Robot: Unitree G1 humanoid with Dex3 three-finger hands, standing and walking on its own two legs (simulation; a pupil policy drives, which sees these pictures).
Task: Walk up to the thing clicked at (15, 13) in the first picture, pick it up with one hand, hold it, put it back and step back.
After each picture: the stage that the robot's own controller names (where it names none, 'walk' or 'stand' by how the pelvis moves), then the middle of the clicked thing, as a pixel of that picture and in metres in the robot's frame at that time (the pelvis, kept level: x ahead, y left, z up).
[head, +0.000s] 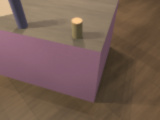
stand; (17, 9) +0.95 +0.43 -0.02
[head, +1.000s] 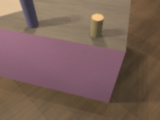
walk; (28, 6) +0.86 +0.31 +0.01
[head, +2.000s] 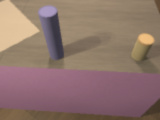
stand; (53, 36) +0.58 +0.12 +0.01
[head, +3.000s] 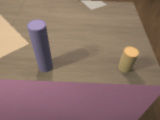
stand; (41, 48) +0.54 +0.20 +0.00
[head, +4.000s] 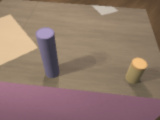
stand; (49, 55) +0.52 +0.17 -0.02
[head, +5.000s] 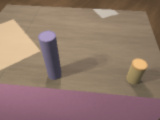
stand; (51, 57) +0.53 +0.17 -0.03
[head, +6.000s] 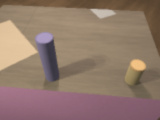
stand; (48, 59) +0.52 +0.18 -0.03
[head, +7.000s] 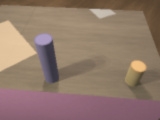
stand; (48, 60) +0.51 +0.17 -0.03
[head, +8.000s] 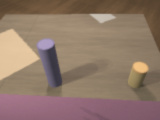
rise first; (51, 65) +0.50 +0.19 -0.02
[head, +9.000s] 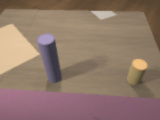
go down; (51, 60) +0.51 +0.18 -0.02
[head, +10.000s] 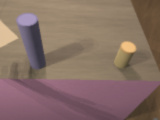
go down; (33, 44) +0.54 +0.17 +0.01
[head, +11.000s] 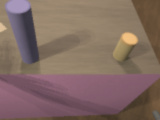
go down; (25, 36) +0.52 +0.18 +0.04
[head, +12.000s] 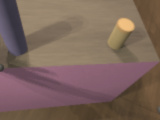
close in; (9, 24) +0.52 +0.19 +0.06
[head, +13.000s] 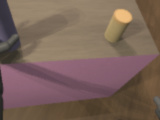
close; out of the picture +0.53 +0.19 +0.09
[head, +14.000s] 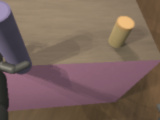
lift; (11, 45) +0.45 +0.18 +0.08
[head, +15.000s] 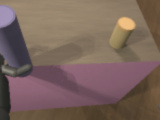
lift; (13, 48) +0.44 +0.17 +0.08
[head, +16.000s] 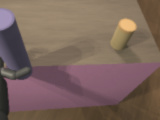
lift; (13, 51) +0.43 +0.18 +0.07
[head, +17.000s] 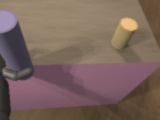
lift; (15, 52) +0.42 +0.18 +0.07
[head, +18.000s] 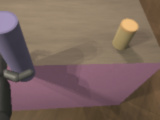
lift; (16, 53) +0.42 +0.18 +0.07
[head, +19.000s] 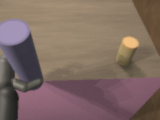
lift; (25, 62) +0.36 +0.16 +0.13
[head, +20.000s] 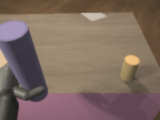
hold; (27, 68) +0.31 +0.16 +0.18
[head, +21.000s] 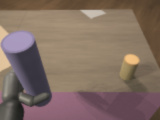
hold; (32, 75) +0.31 +0.15 +0.15
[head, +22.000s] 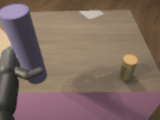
crouch; (27, 50) +0.38 +0.17 +0.18
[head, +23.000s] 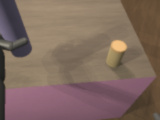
lower; (8, 20) +0.48 +0.18 +0.18
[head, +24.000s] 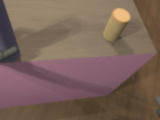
lower; out of the picture +0.49 +0.19 +0.08
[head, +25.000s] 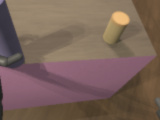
lower; (3, 36) +0.47 +0.18 +0.08
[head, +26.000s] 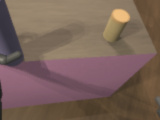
lower; (2, 34) +0.48 +0.18 +0.08
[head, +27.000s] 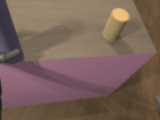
lower; (2, 31) +0.49 +0.18 +0.08
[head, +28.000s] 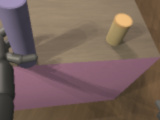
open; (20, 36) +0.48 +0.14 +0.08
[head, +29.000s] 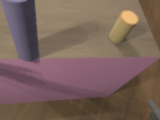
sink last; (24, 29) +0.47 +0.14 +0.08
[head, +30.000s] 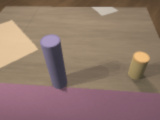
sink last; (55, 64) +0.46 +0.15 +0.03
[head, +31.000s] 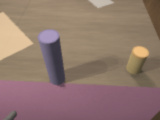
stand; (53, 60) +0.46 +0.14 +0.03
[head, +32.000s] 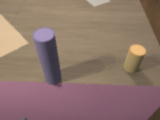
stand; (49, 59) +0.45 +0.15 +0.04
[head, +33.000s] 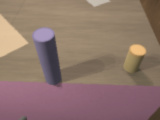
stand; (49, 60) +0.45 +0.15 +0.04
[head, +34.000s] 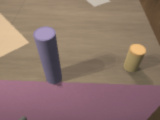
stand; (50, 59) +0.46 +0.15 +0.04
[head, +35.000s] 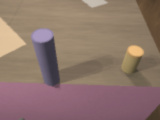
stand; (47, 60) +0.45 +0.15 +0.04
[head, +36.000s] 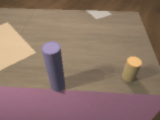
stand; (55, 69) +0.47 +0.14 -0.02
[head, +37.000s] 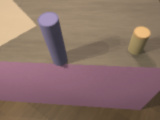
walk; (55, 42) +0.52 +0.14 +0.00
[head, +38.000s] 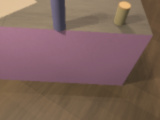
walk; (58, 8) +0.76 +0.14 -0.01
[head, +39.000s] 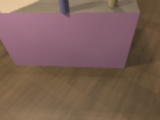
stand; out of the picture +1.06 +0.20 -0.01
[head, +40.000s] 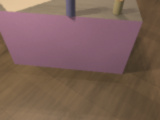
stand; out of the picture +1.08 +0.13 -0.02
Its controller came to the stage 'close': yes
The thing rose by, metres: 0.21
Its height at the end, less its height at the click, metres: +0.00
